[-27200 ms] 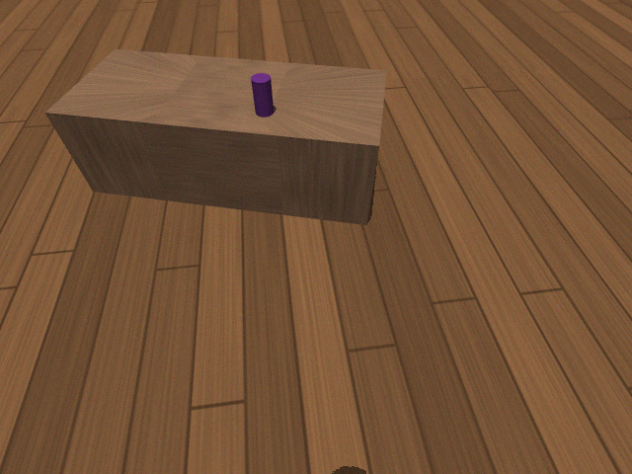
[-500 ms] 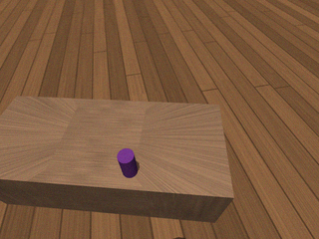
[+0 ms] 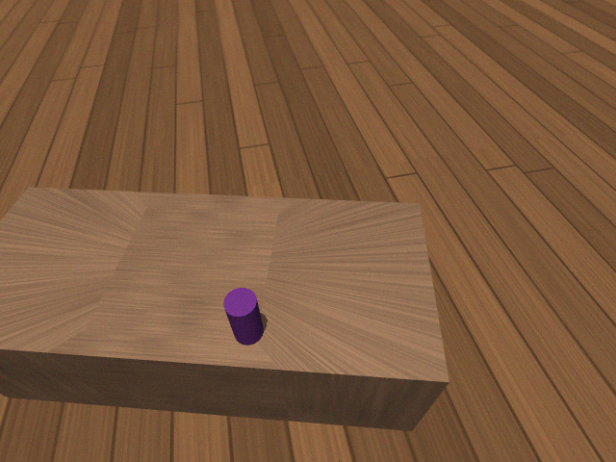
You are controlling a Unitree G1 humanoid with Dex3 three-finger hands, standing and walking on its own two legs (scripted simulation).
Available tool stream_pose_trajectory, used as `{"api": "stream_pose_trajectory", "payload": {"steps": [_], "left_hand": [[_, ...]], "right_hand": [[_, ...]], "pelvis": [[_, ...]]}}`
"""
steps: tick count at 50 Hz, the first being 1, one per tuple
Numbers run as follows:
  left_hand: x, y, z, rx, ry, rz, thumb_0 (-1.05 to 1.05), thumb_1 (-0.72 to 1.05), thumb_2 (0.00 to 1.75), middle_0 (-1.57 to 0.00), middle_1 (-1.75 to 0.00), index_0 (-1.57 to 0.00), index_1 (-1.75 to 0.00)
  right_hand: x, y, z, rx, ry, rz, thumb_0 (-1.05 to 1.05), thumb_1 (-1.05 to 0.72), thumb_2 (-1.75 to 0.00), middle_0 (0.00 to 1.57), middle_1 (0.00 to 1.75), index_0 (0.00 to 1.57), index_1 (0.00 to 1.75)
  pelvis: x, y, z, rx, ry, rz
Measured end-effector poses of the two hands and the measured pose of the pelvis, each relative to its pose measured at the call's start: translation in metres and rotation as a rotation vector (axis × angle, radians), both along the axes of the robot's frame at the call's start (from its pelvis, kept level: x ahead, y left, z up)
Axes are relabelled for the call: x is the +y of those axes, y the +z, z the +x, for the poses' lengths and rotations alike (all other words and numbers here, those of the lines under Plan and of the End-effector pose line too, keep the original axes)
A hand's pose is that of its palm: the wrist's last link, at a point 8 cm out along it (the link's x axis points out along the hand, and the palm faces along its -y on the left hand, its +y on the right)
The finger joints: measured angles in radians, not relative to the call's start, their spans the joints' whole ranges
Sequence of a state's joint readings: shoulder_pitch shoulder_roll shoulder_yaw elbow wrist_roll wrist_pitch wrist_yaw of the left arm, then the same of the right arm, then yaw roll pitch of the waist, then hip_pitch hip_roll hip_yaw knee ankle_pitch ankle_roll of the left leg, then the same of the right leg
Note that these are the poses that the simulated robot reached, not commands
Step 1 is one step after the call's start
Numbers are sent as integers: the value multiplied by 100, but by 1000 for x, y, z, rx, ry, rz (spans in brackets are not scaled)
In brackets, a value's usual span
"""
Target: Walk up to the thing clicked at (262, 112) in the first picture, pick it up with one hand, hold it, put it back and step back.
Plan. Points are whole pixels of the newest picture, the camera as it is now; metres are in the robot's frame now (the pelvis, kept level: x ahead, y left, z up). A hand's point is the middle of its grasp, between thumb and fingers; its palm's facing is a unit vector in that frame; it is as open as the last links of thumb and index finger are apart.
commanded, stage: stand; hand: left
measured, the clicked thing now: (244, 317) +0.46 +0.16 -0.29
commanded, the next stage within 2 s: step back in 0.16 s
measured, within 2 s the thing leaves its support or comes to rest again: neither
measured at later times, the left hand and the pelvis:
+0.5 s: hand out of the picture +0.09 +0.32 -0.18, palm faces -0.01 -0.92 -0.38, open 7.4 cm; pelvis -0.07 +0.05 -0.03, yaw +1 degrees
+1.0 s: hand out of the picture -0.03 +0.33 -0.16, palm faces -0.07 -0.91 -0.40, open 7.4 cm; pelvis -0.14 +0.07 -0.02, yaw -5 degrees
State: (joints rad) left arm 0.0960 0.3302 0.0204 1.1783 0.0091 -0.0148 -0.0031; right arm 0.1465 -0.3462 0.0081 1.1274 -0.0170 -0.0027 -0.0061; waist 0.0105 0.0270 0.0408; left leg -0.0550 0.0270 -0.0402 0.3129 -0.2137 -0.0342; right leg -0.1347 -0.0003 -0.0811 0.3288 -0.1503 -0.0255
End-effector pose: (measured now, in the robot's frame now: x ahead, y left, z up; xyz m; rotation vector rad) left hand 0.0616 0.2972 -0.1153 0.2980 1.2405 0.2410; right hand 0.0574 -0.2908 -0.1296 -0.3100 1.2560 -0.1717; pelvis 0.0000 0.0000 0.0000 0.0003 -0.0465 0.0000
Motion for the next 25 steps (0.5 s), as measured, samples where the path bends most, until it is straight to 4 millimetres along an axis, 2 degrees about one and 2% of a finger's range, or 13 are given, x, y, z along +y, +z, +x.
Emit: {"api": "stream_pose_trajectory", "payload": {"steps": [9,16,20,25], "left_hand": [[0,-1,-3,11,3,-2,1,90,90,-20,-30,-20,-30],[20,-3,0,-18,-20,30,1,90,90,-21,-30,-20,-30],[40,-8,9,-49,-63,48,1,90,90,-21,-30,-20,-30],[68,-26,23,-130,-84,33,1,90,90,-20,-30,-20,-30]], "right_hand": [[-2,-1,-5,16,-9,2,1,-91,-89,21,30,20,30],[-7,-1,-10,12,-22,-30,1,-91,-89,21,30,20,30],[-2,2,-29,23,-32,-63,1,-91,-89,20,30,20,30],[15,0,-68,69,-32,-128,0,-91,-89,20,30,20,30]], "pelvis": [[0,0,-1,5,-1,1],[13,-7,-30,16,-10,12],[29,-14,-45,35,-3,10],[55,-30,-66,33,13,8]]}}
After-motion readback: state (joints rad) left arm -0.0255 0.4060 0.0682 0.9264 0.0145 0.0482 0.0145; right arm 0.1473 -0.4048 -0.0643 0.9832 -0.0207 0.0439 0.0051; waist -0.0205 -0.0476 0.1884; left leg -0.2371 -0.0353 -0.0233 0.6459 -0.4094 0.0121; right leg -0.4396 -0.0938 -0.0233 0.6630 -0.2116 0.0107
